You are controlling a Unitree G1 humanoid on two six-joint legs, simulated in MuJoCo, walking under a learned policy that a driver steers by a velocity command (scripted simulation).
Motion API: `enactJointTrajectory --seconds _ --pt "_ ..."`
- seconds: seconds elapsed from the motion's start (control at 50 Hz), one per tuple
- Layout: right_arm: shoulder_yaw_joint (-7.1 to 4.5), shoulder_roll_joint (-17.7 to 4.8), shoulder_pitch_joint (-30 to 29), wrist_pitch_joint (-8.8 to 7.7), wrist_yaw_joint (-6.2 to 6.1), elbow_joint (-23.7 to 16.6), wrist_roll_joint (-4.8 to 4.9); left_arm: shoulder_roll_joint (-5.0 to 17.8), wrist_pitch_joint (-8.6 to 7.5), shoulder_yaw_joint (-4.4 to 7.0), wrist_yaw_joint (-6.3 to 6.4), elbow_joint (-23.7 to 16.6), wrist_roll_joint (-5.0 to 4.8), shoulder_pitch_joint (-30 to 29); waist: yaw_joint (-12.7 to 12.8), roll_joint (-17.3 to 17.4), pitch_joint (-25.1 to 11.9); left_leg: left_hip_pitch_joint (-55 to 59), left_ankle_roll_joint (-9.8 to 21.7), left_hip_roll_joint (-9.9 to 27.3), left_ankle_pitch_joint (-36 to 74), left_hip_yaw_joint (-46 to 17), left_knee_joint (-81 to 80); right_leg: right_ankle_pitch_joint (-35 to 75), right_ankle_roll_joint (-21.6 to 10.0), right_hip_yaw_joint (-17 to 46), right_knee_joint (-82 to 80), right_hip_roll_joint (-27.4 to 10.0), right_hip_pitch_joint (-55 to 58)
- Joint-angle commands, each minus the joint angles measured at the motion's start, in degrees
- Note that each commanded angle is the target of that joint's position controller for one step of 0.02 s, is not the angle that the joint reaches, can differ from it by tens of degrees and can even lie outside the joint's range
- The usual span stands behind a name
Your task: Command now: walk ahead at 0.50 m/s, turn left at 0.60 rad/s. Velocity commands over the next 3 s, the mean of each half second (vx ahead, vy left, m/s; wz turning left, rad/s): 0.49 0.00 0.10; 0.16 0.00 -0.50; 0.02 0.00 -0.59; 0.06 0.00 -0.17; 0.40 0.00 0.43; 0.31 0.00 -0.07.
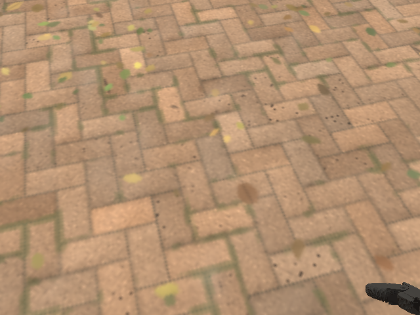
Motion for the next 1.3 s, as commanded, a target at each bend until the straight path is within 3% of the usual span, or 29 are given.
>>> enactJointTrajectory --seconds 0.02,0.04,0.06,0.08,0.1,0.12,0.14,0.2,0.36,0.46,0.52,0.56,0.58,0.6,0.62,0.64,0.66,0.72,0.82,0.9,0.98,1.0,1.02,1.04,1.06,1.1,1.12,1.18,1.3 --pt "-5.20 -10.9 15.3 0.06 -0.73 -0.3 0.03 11.3 0.27 2.54 0.78 -3.8 -0.83 -3.4 -12.8 -4.9 -9.6 25.2 5.2 -6.8 -0.5 3.9 -4.3 60.7 -6.4 1.2 23.4 -11.4 -7.7" --pt "-6.64 -15.5 22.8 0.73 -2.01 1.5 0.57 6.8 0.00 0.89 0.75 -4.8 1.57 -1.3 -14.2 4.6 -14.6 42.6 8.8 2.3 0.2 -10.7 -4.6 30.7 -3.9 1.4 42.0 -8.1 -23.7" --pt "-6.50 -20.0 19.3 -0.29 -1.84 -0.2 0.60 1.0 -1.58 -1.26 -0.02 -8.4 2.67 2.5 -7.2 15.4 -21.5 55.7 19.8 14.8 -15.0 -45.1 -13.2 -12.0 -1.4 10.6 59.0 3.8 -45.3" --pt "-5.08 -14.4 20.3 -1.31 -1.35 -0.9 0.39 7.1 -3.28 -0.13 -0.74 -8.9 0.50 -4.9 -12.3 7.1 -22.3 55.1 18.3 15.5 -20.1 -47.7 -19.1 -9.4 -2.3 19.6 62.6 1.7 -51.1" --pt "-4.26 -12.3 18.2 -2.18 -1.25 -0.1 -0.05 8.3 -4.24 0.15 -1.04 -10.6 -0.97 -8.8 -11.6 5.4 -13.8 48.4 15.9 14.0 -16.0 -39.8 -20.1 -3.4 -3.3 18.8 60.0 -0.4 -54.1" --pt "-3.53 -10.2 14.6 -2.55 -1.34 0.1 -0.11 7.2 -4.56 -0.22 -0.73 -9.3 -0.31 -7.9 -8.7 0.2 -9.9 40.2 13.8 12.0 -8.8 -32.2 -19.9 1.7 -3.5 18.3 55.2 -3.4 -50.9" --pt "-2.85 -8.2 11.1 -2.68 -1.51 -0.3 -0.62 7.1 -4.33 -0.07 -0.51 -8.3 0.82 -6.9 -6.6 -0.1 -7.5 33.5 12.4 10.2 -1.1 -26.6 -20.3 4.8 -3.0 18.0 50.8 -5.4 -47.0" --pt "-1.98 -6.7 9.0 -3.62 -1.92 0.6 -1.48 5.6 -2.09 -0.18 -0.79 -6.0 0.96 -3.2 -4.1 2.0 -6.7 25.0 12.1 8.4 11.6 -18.4 -23.6 8.8 -1.3 17.0 47.4 -7.2 -40.5" --pt "-1.87 -8.6 12.6 -4.77 -3.09 6.0 -1.92 2.0 -1.52 -1.42 -1.68 -8.3 0.23 -14.0 -8.6 1.6 0.0 24.7 6.8 6.0 9.8 -3.4 -29.0 33.7 -1.0 15.5 23.7 -4.2 -42.6" --pt "-2.14 -8.9 15.2 -3.66 -3.36 9.5 -1.46 1.3 -1.89 -1.83 -3.62 -11.3 0.41 -19.2 -10.3 0.3 2.7 36.1 5.8 9.6 18.1 -0.5 -25.1 29.9 -3.7 14.9 15.3 -1.8 -47.1" --pt "-2.54 -10.7 13.4 -1.92 -4.85 9.0 -1.28 3.4 -2.14 -0.74 -4.77 -11.8 1.60 -14.5 -7.0 3.8 -2.8 40.1 3.1 9.3 46.7 1.2 -12.7 21.5 -6.0 9.8 14.8 3.2 -39.9" --pt "-2.30 -10.8 11.6 -1.14 -5.82 7.9 -1.18 8.1 -2.14 1.60 -3.95 -9.2 1.60 -1.1 0.3 2.9 -10.4 33.5 -0.8 5.8 48.6 3.8 7.9 28.6 -9.0 10.4 10.0 5.7 -21.1" --pt "-1.00 -7.3 15.5 -1.90 -5.76 6.3 -3.11 13.7 -1.68 2.68 -2.93 -9.4 2.01 3.7 -0.3 -8.3 -18.3 17.6 -4.4 0.6 16.1 4.8 28.3 52.9 -15.0 26.5 14.9 -7.3 -1.5" --pt "0.63 -3.4 21.7 -3.02 -4.35 5.6 -3.32 14.0 -1.62 2.24 -2.64 -11.2 2.20 1.7 -4.2 -17.2 -29.3 -2.4 -8.2 -10.8 -32.2 -3.5 48.6 61.8 -28.9 54.5 12.2 -21.5 17.3" --pt "-0.61 -10.1 18.1 -3.77 -3.29 6.6 -1.80 10.5 -0.56 1.83 -2.34 -12.4 1.76 1.3 0.3 -6.6 -32.4 -3.3 -7.1 -6.2 -28.8 -11.5 50.9 54.8 -26.3 49.6 10.3 -18.4 15.2" --pt "-0.68 -10.2 12.1 -3.84 -3.09 4.2 -0.17 8.4 0.07 1.21 -1.90 -13.3 1.32 -2.3 -0.1 -4.9 -24.3 -6.0 -6.2 -3.5 -25.7 -10.6 47.8 49.4 -23.6 42.2 9.3 -15.8 8.2" --pt "-0.50 -9.4 9.5 -3.45 -3.62 3.8 -0.65 7.2 0.62 0.92 -1.59 -13.5 0.73 -5.2 -1.9 0.7 -15.2 -7.1 -6.4 -1.6 -23.2 -8.6 42.6 46.4 -21.3 37.2 6.7 -12.8 -2.5" --pt "-0.64 -8.0 11.6 -1.09 -4.74 3.9 -1.67 7.1 1.72 0.97 -0.90 -14.6 1.70 -9.3 -6.7 -3.0 -8.0 1.4 -7.8 -0.5 -19.7 -6.9 31.3 41.4 -19.8 32.7 1.6 -8.2 -21.7" --pt "-0.10 -6.3 11.6 -0.40 -5.77 4.9 -2.04 9.0 3.11 1.94 0.60 -14.7 1.03 -10.3 -6.8 -5.5 -13.2 6.2 -10.4 -2.4 -9.9 -6.5 17.2 41.8 -17.2 29.8 4.1 -5.3 -24.5" --pt "-0.32 -6.3 6.4 -0.27 -5.17 3.4 -1.44 8.7 4.98 1.97 1.43 -15.1 0.74 -10.7 -5.1 -8.5 -11.4 8.0 -9.9 -3.8 -6.9 -7.5 8.5 21.6 -14.5 34.0 4.1 -3.6 -25.4" --pt "-1.23 -6.9 7.9 -1.98 -4.30 3.6 -1.13 7.4 5.61 1.71 1.46 -15.7 0.31 -11.4 -6.6 -10.7 -10.3 14.4 -7.4 -4.4 -3.5 -7.5 -8.4 22.4 -11.9 39.3 9.6 -2.8 -22.0" --pt "-1.87 -8.6 9.3 -2.37 -4.40 4.0 -1.49 5.9 5.65 1.28 1.48 -15.7 0.18 -10.4 -6.7 -9.1 -10.2 19.6 -5.6 -0.5 1.7 -9.5 -14.1 17.4 -9.5 38.4 13.0 -0.5 -24.1" --pt "-2.76 -12.8 8.7 -2.07 -4.96 2.9 -2.50 2.3 5.62 0.35 1.27 -15.6 1.12 -6.7 -4.0 2.7 -11.7 25.8 -0.5 12.8 10.2 -20.7 -15.8 -1.0 -6.0 30.7 25.3 5.2 -29.6" --pt "-3.41 -14.7 8.6 -1.37 -4.76 3.8 -4.47 4.3 4.98 0.88 1.14 -17.8 0.91 -7.0 -3.0 17.5 -9.0 25.6 9.1 20.5 18.9 -34.1 -17.9 -14.6 -3.1 22.2 35.7 10.9 -40.7" --pt "-2.76 -11.6 7.7 -1.35 -4.74 2.6 -3.95 8.7 4.65 2.17 1.10 -16.2 1.42 -5.2 -3.8 12.4 -9.2 25.9 11.5 21.1 18.4 -33.2 -17.3 -13.0 -1.2 23.0 46.3 6.9 -42.2" --pt "-1.84 -7.7 4.5 -0.95 -5.09 1.8 -2.60 8.9 5.94 2.97 1.51 -13.6 0.38 -4.8 -3.5 5.2 -7.8 24.9 7.0 14.1 15.0 -20.7 -15.0 -6.2 1.1 21.6 52.4 5.2 -42.5" --pt "-1.69 -7.3 3.6 -0.70 -5.31 1.8 -1.91 7.8 6.58 2.72 1.63 -13.8 0.43 -5.1 -3.9 5.5 -6.8 24.7 6.6 13.0 15.3 -17.8 -15.0 -3.7 2.1 20.9 53.9 4.6 -43.3" --pt "-1.92 -7.6 4.9 0.32 -6.00 2.5 -2.37 4.2 6.94 1.59 1.26 -15.6 -0.13 -8.4 -5.7 8.3 -6.3 25.9 6.9 10.6 16.1 -11.1 -16.2 0.0 3.5 16.7 47.9 3.5 -42.4" --pt "-3.62 -10.7 4.7 1.13 -5.62 3.3 -1.65 3.4 6.87 1.08 -0.15 -17.7 0.27 -10.7 -7.3 10.7 -8.9 26.6 8.3 14.1 16.9 -6.9 -15.8 0.3 2.1 12.7 30.7 0.9 -31.9"
Next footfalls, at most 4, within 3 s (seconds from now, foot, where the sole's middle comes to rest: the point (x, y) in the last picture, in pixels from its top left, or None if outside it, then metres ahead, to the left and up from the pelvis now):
0.02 left None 0.19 0.10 -0.76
0.56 right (260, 292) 0.52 -0.09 -0.76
1.00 left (195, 257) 0.61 0.12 -0.76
1.42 right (262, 312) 0.46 -0.10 -0.76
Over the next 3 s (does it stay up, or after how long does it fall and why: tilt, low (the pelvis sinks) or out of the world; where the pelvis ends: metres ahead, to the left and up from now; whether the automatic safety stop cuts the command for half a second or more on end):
stays up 0.95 -0.14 0.00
